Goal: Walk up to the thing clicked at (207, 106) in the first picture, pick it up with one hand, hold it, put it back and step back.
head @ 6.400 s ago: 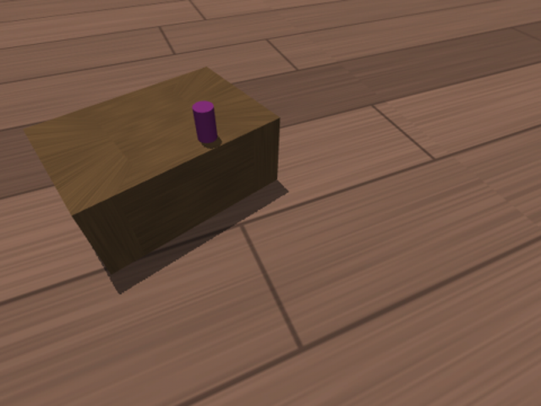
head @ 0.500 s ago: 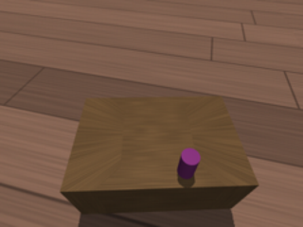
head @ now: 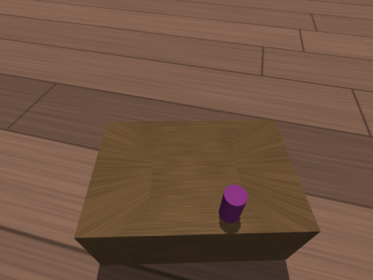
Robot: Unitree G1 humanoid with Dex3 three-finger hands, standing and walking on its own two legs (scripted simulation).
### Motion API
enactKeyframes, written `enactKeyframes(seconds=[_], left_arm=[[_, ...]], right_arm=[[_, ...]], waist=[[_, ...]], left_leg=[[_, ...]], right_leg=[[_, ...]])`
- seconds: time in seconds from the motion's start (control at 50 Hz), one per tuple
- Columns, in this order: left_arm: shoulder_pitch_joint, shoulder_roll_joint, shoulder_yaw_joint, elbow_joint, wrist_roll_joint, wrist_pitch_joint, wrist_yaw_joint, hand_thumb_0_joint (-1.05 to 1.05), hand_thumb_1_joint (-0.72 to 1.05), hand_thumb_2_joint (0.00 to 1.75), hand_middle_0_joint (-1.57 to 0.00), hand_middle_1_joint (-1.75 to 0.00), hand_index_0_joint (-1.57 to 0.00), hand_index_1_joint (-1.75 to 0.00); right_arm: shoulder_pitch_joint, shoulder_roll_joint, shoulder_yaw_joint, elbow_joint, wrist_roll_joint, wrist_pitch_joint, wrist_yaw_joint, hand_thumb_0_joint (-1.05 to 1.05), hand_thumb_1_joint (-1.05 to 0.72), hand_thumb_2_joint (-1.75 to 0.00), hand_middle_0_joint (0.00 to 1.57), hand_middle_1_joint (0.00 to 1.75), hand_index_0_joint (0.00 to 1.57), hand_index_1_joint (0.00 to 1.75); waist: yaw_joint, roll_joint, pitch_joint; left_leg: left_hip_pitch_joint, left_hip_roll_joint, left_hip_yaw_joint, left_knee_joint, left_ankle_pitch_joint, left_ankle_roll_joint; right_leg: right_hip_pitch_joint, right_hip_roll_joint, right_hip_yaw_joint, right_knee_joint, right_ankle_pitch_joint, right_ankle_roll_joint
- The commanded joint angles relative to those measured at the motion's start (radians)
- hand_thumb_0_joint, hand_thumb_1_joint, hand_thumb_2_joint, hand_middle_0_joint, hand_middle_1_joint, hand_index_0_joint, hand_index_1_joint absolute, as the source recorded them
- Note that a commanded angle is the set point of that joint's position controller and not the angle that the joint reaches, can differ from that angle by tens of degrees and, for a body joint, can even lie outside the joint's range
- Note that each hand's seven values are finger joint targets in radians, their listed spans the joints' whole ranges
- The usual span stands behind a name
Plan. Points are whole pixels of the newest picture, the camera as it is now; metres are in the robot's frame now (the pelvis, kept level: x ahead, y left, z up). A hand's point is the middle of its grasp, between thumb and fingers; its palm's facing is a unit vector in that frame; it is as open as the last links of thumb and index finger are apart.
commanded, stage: stand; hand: right
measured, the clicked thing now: (232, 204) +0.45 -0.18 -0.32
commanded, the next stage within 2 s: go down in 0.48 s
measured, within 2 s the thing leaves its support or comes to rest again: neither
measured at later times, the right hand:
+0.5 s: hand out of the picture +0.07 -0.25 -0.16, palm faces -0.03 +0.94 -0.34, open 7.4 cm
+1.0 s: hand out of the picture +0.16 -0.26 -0.15, palm faces +0.04 +0.94 -0.33, open 14.9 cm
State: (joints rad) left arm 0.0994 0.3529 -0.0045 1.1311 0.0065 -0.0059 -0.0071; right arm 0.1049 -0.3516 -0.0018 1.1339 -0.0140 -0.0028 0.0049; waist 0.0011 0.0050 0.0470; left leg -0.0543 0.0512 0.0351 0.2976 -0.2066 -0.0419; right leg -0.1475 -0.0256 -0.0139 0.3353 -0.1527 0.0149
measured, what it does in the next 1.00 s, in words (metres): stands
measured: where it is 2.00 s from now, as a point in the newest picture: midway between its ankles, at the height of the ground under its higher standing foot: outside the picture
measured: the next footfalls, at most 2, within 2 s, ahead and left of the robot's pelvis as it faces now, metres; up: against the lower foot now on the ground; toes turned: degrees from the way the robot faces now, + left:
none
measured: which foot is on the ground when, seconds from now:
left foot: down 0.00-1.00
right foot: down 0.00-1.00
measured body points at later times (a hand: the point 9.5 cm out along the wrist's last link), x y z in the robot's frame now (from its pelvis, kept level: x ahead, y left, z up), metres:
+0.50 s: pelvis +0.00 +0.00 +0.00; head +0.01 +0.00 +0.45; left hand +0.07 +0.30 -0.13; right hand +0.07 -0.30 -0.14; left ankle -0.03 +0.14 -0.75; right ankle +0.02 -0.13 -0.75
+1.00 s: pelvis +0.00 +0.00 -0.02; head +0.04 +0.00 +0.43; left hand +0.10 +0.27 -0.13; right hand +0.16 -0.31 -0.12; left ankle -0.03 +0.14 -0.75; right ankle +0.02 -0.13 -0.75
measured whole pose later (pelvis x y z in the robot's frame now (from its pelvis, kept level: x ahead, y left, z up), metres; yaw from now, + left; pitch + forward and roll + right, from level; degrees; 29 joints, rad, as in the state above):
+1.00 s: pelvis +0.00 +0.00 -0.02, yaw +1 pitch +5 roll +1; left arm 0.25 0.24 0.00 0.71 -0.03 -0.04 0.05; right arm 0.03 -0.37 -0.21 0.87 -0.06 0.17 0.08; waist 0.03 0.00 0.00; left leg -0.32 0.03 0.02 0.54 -0.31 -0.03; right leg -0.41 -0.06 -0.01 0.58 -0.26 0.02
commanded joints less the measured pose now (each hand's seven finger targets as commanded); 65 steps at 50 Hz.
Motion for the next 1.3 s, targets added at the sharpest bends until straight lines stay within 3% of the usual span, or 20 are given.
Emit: enactKeyframes(seconds=[0.0,0.54,0.56,0.58,0.6,0.62,0.66,0.68,0.7,0.74,0.82,0.84,0.94,0.96,1.08,1.14,1.18,1.24,1.28], left_arm=[[-0.047,0.221,0.041,-0.058,0.001,-0.023,0.013,0.0,0.9,0.9,-0.2,-0.3,-0.2,-0.3],[-0.036,0.22,0.04,-0.06,0.002,-0.025,0.015,0.0,0.9,0.9,-0.2,-0.3,-0.2,-0.3],[-0.036,0.223,0.041,-0.061,0.001,-0.025,0.015,0.0,0.85,0.87,-0.19,-0.28,-0.18,-0.29],[-0.008,0.066,0.028,-0.341,-0.052,-0.071,0.034,0.0,0.9,0.92,-0.22,-0.33,-0.23,-0.33],[0.023,0.094,0.033,-0.3,-0.06,-0.069,0.043,0.0,0.89,0.92,-0.22,-0.32,-0.21,-0.32],[0.055,0.112,0.043,-0.304,-0.062,-0.061,0.051,0.0,0.88,0.92,-0.21,-0.31,-0.21,-0.32],[0.097,0.124,0.063,-0.333,-0.06,-0.052,0.061,0.0,0.89,0.9,-0.21,-0.31,-0.21,-0.3],[0.116,0.114,0.075,-0.352,-0.048,-0.055,0.066,0.0,0.89,0.9,-0.21,-0.31,-0.21,-0.3],[0.16,0.11,0.084,-0.362,-0.037,-0.053,0.07,0.0,0.89,0.9,-0.2,-0.3,-0.21,-0.3],[0.151,0.09,0.085,-0.407,-0.026,-0.057,0.062,0.0,0.9,0.88,-0.2,-0.3,-0.21,-0.29],[0.09,0.078,0.074,-0.502,-0.034,-0.068,0.065,0.0,0.91,0.87,-0.2,-0.3,-0.21,-0.29],[0.096,0.067,0.071,-0.516,-0.034,-0.069,0.065,0.0,0.91,0.88,-0.2,-0.3,-0.21,-0.29],[0.098,0.064,0.069,-0.562,-0.04,-0.082,0.073,0.0,0.89,0.89,-0.2,-0.3,-0.2,-0.3],[0.113,0.062,0.07,-0.562,-0.039,-0.085,0.074,0.0,0.89,0.89,-0.2,-0.3,-0.2,-0.3],[0.139,0.058,0.075,-0.546,-0.019,-0.123,0.091,0.0,0.9,0.89,-0.2,-0.3,-0.2,-0.3],[0.137,0.057,0.075,-0.55,-0.014,-0.139,0.101,0.0,0.9,0.89,-0.2,-0.3,-0.2,-0.3],[0.141,0.057,0.073,-0.559,-0.013,-0.144,0.109,0.0,0.9,0.9,-0.2,-0.3,-0.2,-0.3],[0.134,0.058,0.071,-0.575,-0.019,-0.149,0.122,0.0,0.9,0.9,-0.2,-0.3,-0.19,-0.3],[0.13,0.059,0.069,-0.58,-0.02,-0.153,0.131,0.0,0.9,0.9,-0.2,-0.3,-0.2,-0.3]], right_arm=[[-0.027,-0.213,-0.042,-0.053,0.003,-0.021,-0.009,0.0,-0.9,-0.9,0.2,0.3,0.2,0.3],[-0.014,-0.212,-0.043,-0.059,0.002,-0.018,-0.009,0.0,-0.9,-0.9,0.2,0.3,0.2,0.3],[-0.014,-0.207,-0.042,-0.06,0.001,-0.018,-0.008,0.0,-0.82,-0.82,0.12,0.22,0.12,0.22],[-0.365,-0.049,-0.067,-0.41,0.059,-0.116,-0.018,0.0,-0.74,-0.74,0.05,0.14,0.04,0.14],[-0.453,-0.087,-0.07,-0.344,0.044,-0.114,-0.02,0.0,-0.66,-0.66,0.03,0.06,0.03,0.06],[-0.327,-0.173,-0.113,-0.246,0.025,-0.088,-0.02,0.0,-0.58,-0.58,0.04,0.06,0.04,0.06],[-0.263,-0.247,-0.182,-0.104,0.007,-0.039,-0.013,0.0,-0.42,-0.42,0.04,0.06,0.04,0.06],[-0.293,-0.271,-0.212,-0.104,-0.016,-0.035,-0.008,0.0,-0.34,-0.34,0.04,0.05,0.04,0.05],[-0.253,-0.277,-0.233,-0.094,-0.038,-0.025,-0.001,0.0,-0.26,-0.26,0.05,0.05,0.04,0.05],[-0.101,-0.268,-0.267,-0.106,-0.067,0.005,0.021,0.0,-0.15,-0.19,0.06,0.04,0.05,0.04],[-0.133,-0.282,-0.28,-0.262,-0.068,0.075,0.041,0.0,0.09,-0.11,0.07,0.04,0.06,0.04],[-0.081,-0.21,-0.25,-0.217,-0.059,0.101,0.05,0.0,0.15,-0.1,0.07,0.04,0.06,0.04],[-0.092,-0.214,-0.255,-0.386,-0.038,0.172,0.086,0.0,0.44,-0.08,0.04,0.06,0.05,0.06],[-0.084,-0.199,-0.247,-0.397,-0.035,0.182,0.093,0.0,0.46,-0.08,0.04,0.06,0.04,0.06],[-0.099,-0.239,-0.286,-0.509,-0.047,0.175,0.091,0.0,0.54,-0.07,0.03,0.06,0.04,0.06],[-0.059,-0.262,-0.31,-0.574,-0.047,0.175,0.083,0.0,0.53,-0.07,0.03,0.06,0.04,0.06],[-0.02,-0.241,-0.295,-0.586,-0.043,0.189,0.086,0.0,0.57,-0.06,0.03,0.06,0.03,0.06],[0.012,-0.25,-0.305,-0.647,-0.033,0.216,0.091,0.0,0.55,-0.06,0.04,0.06,0.04,0.06],[0.029,-0.256,-0.304,-0.695,-0.023,0.238,0.096,0.0,0.55,-0.05,0.04,0.05,0.04,0.05]], waist=[[-0.005,-0.008,-0.071],[-0.005,-0.012,-0.057],[-0.004,-0.017,-0.053],[0.109,-0.054,0.001],[0.069,-0.016,-0.028],[0.054,0.01,-0.042],[0.031,0.015,-0.107],[0.031,0.022,-0.188],[0.021,0.021,-0.249],[-0.03,-0.043,-0.248],[-0.038,-0.117,-0.213],[-0.017,-0.054,-0.196],[0.008,-0.046,-0.174],[0.016,-0.038,-0.177],[0.03,-0.048,-0.241],[0.014,-0.079,-0.282],[0.025,-0.075,-0.298],[0.021,-0.068,-0.314],[0.02,-0.109,-0.281]], left_leg=[[-0.031,0.095,-0.064,-0.049,0.121,0.045],[-0.038,0.096,-0.07,-0.04,0.1,0.049],[-0.041,0.093,-0.072,-0.041,0.094,0.046],[-0.259,-0.061,0.011,0.042,0.059,0.04],[-0.236,-0.059,0.02,0.051,0.037,0.038],[-0.237,-0.052,0.019,0.06,0.026,0.036],[-0.241,-0.045,0.009,0.104,0.045,0.038],[-0.215,-0.045,0.01,0.124,0.068,0.036],[-0.2,-0.046,0.006,0.142,0.114,0.04],[-0.185,-0.044,0.008,0.159,0.125,0.047],[-0.195,-0.057,0.012,0.146,0.056,0.059],[-0.21,-0.064,0.018,0.148,0.049,0.056],[-0.274,-0.068,0.017,0.167,0.022,0.052],[-0.282,-0.069,0.019,0.176,0.031,0.05],[-0.335,-0.067,0.016,0.262,0.067,0.043],[-0.348,-0.063,0.017,0.311,0.103,0.043],[-0.354,-0.063,0.017,0.322,0.111,0.041],[-0.36,-0.059,0.016,0.334,0.125,0.037],[-0.381,-0.063,0.022,0.342,0.113,0.04]], right_leg=[[0.049,-0.109,0.093,-0.047,0.155,-0.035],[0.035,-0.107,0.091,-0.052,0.113,-0.034],[0.028,-0.105,0.092,-0.054,0.097,-0.033],[-0.036,0.008,-0.03,0.004,-0.026,-0.027],[-0.026,0.01,-0.017,0.013,-0.053,-0.024],[-0.041,0.017,-0.013,0.041,-0.059,-0.027],[-0.083,0.026,-0.02,0.103,-0.008,-0.026],[-0.073,0.027,-0.023,0.131,0.025,-0.024],[-0.07,0.027,-0.025,0.151,0.08,-0.022],[-0.101,0.036,-0.036,0.16,0.108,-0.015],[-0.123,0.029,-0.028,0.132,0.042,-0.012],[-0.141,0.023,-0.024,0.137,0.034,-0.018],[-0.157,0.016,-0.018,0.169,-0.002,-0.027],[-0.152,0.014,-0.018,0.182,0.006,-0.028],[-0.163,0.008,-0.007,0.268,0.047,-0.026],[-0.178,0.007,0.0,0.314,0.097,-0.021],[-0.181,0.006,0.003,0.333,0.105,-0.022],[-0.192,0.01,0.003,0.354,0.106,-0.026],[-0.212,0.009,0.006,0.359,0.103,-0.019]])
